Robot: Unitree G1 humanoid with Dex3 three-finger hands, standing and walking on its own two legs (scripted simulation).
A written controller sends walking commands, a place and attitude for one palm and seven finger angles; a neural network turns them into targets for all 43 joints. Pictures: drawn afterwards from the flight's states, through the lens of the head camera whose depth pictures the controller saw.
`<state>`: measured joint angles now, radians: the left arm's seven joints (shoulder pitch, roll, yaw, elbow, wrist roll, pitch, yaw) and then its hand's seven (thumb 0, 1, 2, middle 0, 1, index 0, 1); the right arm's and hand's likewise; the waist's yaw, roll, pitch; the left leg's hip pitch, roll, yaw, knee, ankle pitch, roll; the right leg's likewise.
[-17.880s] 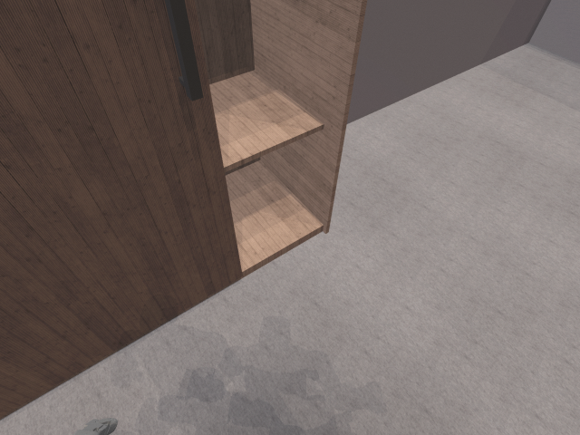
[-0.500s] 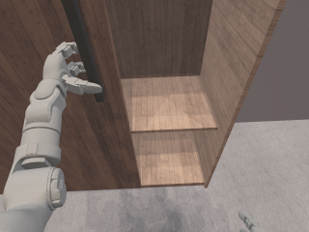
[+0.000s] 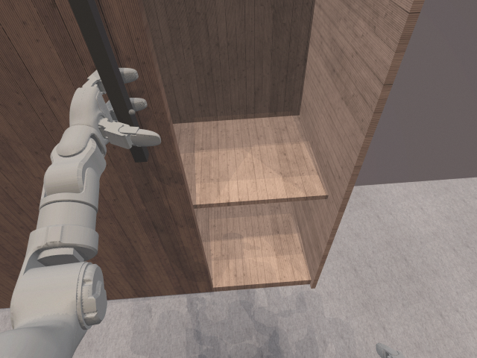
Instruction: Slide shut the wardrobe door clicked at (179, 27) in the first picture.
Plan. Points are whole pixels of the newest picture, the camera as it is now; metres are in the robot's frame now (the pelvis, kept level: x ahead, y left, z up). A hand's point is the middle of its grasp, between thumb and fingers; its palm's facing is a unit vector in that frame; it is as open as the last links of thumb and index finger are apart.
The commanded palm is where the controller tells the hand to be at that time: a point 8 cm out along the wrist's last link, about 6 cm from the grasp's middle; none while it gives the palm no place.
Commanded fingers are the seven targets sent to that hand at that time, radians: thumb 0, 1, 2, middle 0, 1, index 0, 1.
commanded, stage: slide the fingers in behind the handle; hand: left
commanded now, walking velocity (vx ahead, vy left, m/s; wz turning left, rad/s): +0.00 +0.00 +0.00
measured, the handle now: (118, 81) +0.49 +0.20 +0.25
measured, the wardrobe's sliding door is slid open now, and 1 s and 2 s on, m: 0.42 0.42 0.42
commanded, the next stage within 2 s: grip the handle and tug to test in 0.62 s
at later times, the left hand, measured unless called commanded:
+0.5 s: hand (128, 114) +0.43 +0.17 +0.22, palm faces +0.09 -1.00 -0.01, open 14.0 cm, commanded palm +0.40 +0.22 +0.23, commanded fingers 0.00 -0.50 0.30 -0.30 -1.20 -0.30 -1.20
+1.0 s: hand (131, 113) +0.44 +0.18 +0.22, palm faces +0.09 -1.00 +0.00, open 12.1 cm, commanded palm +0.41 +0.22 +0.23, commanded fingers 0.00 0.20 0.60 -0.38 -1.30 -0.38 -1.30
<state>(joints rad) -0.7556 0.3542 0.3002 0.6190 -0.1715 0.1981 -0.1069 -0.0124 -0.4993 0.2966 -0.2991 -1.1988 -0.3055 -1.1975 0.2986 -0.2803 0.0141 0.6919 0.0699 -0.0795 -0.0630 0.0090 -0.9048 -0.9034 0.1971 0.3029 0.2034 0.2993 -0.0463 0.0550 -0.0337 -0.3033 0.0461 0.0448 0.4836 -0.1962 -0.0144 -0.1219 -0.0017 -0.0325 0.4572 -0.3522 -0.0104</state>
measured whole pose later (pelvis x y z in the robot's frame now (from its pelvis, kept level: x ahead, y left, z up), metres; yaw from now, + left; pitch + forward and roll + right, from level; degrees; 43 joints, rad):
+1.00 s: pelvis +0.00 +0.00 +0.00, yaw +0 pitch +1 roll +0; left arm -0.77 0.35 0.29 0.62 -0.17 0.21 -0.08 -0.01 -0.21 0.42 -0.33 -1.24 -0.33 -1.24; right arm 0.29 -0.27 0.02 0.69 0.07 -0.07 -0.06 0.01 -0.90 -0.90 0.20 0.30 0.20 0.30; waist -0.05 0.05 -0.03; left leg -0.31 0.04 0.04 0.49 -0.20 -0.01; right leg -0.12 -0.01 -0.03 0.46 -0.35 0.00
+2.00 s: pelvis +0.02 +0.00 +0.00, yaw +0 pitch +1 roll +1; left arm -0.59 0.32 0.31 0.33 -0.19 0.30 -0.05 0.00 0.74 0.78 -0.35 -1.40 -0.30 -1.40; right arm 0.23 -0.27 0.02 0.63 0.06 -0.03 -0.05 0.01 -0.90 -0.90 0.20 0.30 0.20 0.30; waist -0.04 0.05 -0.04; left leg -0.26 0.04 0.06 0.47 -0.23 -0.02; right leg -0.08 -0.01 -0.02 0.43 -0.37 -0.01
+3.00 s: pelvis +0.05 -0.02 -0.01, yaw +5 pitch -3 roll +0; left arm -0.60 0.22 0.15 0.16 -0.09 -0.01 0.11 -0.07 0.70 0.84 -0.45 -1.40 -0.21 -1.40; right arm 0.14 -0.22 0.00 0.69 0.03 -0.01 -0.03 0.01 -0.90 -0.90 0.20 0.30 0.21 0.30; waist 0.04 0.09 0.22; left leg -0.35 0.00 -0.03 0.96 -0.47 0.01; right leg -0.26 0.04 -0.09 0.55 -0.24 -0.09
